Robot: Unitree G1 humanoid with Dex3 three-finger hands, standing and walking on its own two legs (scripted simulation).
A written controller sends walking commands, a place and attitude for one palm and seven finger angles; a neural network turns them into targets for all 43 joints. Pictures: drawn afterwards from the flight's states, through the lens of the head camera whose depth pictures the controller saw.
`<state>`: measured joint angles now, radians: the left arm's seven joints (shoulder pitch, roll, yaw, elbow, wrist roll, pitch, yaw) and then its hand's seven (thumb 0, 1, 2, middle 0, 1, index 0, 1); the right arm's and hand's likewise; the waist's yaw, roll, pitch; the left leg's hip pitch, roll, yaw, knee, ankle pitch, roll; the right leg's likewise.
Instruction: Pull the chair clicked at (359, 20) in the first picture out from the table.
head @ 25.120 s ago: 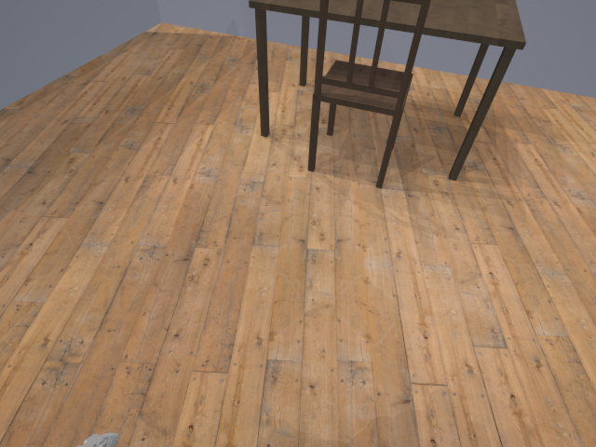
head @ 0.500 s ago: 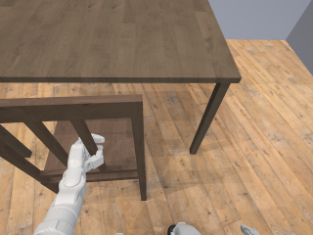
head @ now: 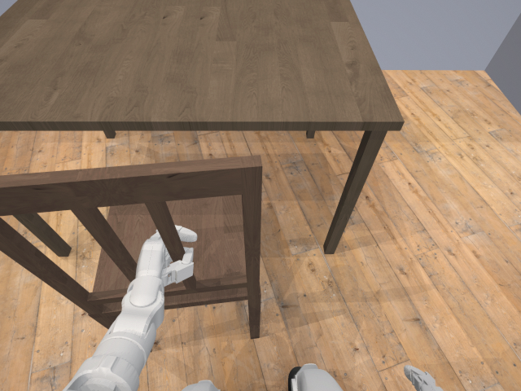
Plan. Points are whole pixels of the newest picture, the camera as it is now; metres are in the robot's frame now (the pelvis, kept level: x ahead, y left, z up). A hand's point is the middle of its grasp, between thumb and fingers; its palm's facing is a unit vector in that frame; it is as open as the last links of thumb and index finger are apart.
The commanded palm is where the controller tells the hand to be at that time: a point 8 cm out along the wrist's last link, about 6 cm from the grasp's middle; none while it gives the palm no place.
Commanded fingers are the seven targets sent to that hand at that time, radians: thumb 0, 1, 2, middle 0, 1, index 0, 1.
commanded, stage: step backward, pulling the chair out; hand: left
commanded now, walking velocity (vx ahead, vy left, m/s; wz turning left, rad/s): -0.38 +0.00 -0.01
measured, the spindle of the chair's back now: (121, 256) +0.35 +0.25 -0.05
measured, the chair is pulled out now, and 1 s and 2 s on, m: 0.14 0.14 0.28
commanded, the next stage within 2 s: none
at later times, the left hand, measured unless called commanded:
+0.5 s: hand (188, 264) +0.33 +0.13 -0.05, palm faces +0.06 -0.98 -0.18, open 5.3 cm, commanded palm +0.31 +0.18 -0.04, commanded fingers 0.00 0.90 0.90 -0.50 -1.45 -0.50 -1.45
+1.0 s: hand (189, 264) +0.33 +0.13 -0.05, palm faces +0.09 -0.98 -0.18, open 5.4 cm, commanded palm +0.30 +0.18 -0.04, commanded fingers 0.00 0.90 0.90 -0.50 -1.45 -0.50 -1.45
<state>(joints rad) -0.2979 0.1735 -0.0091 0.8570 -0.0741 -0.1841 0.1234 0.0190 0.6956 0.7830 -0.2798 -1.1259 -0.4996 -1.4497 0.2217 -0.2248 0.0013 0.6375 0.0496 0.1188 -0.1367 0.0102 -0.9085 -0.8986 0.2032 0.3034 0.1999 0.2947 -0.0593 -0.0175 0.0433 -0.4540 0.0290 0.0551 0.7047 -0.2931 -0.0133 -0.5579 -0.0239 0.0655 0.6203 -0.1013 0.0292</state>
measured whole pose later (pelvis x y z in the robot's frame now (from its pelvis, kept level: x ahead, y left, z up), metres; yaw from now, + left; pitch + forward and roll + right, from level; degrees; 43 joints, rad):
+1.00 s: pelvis +0.00 -0.02 +0.00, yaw -1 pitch +3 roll +0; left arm -0.32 0.17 0.03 0.86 -0.09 -0.15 0.12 0.05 0.67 0.81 -0.29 -1.17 -0.50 -1.45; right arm 0.19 -0.22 0.00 0.69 0.03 0.07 -0.11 0.01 -0.91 -0.90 0.20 0.30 0.20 0.29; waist -0.03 0.03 0.07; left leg -0.41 0.07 0.07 0.70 -0.34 -0.03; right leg -0.49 0.01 -0.01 0.66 -0.22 -0.02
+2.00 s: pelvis -0.14 +0.01 +0.02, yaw -3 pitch +2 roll +1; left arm -0.26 0.14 -0.05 0.73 -0.06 -0.08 0.11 0.04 0.70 0.77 -0.23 -1.21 -0.50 -1.45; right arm 0.18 -0.20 -0.01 0.68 -0.02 0.03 -0.08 0.01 -0.91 -0.90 0.20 0.30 0.20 0.29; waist -0.04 -0.01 0.10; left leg -0.27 0.08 0.01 0.52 -0.28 -0.08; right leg -0.44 0.02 -0.02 0.67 -0.37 0.01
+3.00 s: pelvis -0.38 -0.02 +0.02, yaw +1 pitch +1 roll +5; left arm -0.39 0.08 0.01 0.93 -0.07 -0.12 0.11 0.05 0.67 0.80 -0.30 -1.19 -0.50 -1.45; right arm 0.15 -0.31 -0.03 0.70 0.04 0.04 -0.10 0.01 -0.91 -0.90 0.20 0.30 0.20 0.29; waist -0.10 0.00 0.14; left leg -0.37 -0.01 -0.04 0.89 -0.52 -0.07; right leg -0.43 -0.05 0.01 0.53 -0.12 -0.04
